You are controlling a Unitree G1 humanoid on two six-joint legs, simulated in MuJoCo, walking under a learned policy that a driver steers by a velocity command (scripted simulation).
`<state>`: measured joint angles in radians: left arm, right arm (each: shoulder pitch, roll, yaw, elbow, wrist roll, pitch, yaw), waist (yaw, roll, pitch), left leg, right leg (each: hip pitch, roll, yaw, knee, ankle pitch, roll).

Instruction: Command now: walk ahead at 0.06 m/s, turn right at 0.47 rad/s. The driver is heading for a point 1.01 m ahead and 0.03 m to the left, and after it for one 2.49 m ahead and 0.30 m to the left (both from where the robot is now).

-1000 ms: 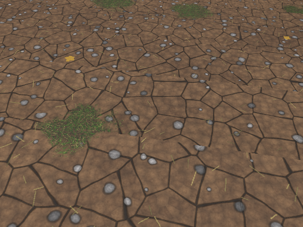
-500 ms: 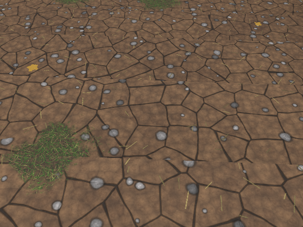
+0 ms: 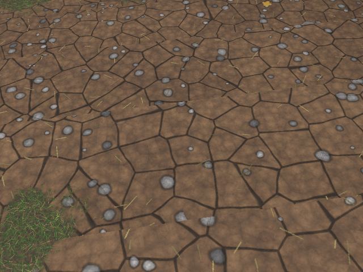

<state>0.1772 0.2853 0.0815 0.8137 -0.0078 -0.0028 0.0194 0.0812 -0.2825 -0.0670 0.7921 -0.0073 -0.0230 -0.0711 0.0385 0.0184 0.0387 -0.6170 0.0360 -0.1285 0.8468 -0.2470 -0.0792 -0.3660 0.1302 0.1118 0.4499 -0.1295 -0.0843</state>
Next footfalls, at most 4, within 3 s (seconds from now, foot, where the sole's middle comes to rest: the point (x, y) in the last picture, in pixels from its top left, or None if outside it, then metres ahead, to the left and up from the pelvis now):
0.14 left None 0.12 0.15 -0.77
0.46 right None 0.06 -0.10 -0.77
0.88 left None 0.17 0.15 -0.77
1.38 right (230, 250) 0.51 -0.10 -0.77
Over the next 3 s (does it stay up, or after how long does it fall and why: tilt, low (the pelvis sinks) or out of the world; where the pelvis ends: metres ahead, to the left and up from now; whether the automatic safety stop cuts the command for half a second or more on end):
stays up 0.97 0.08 -0.17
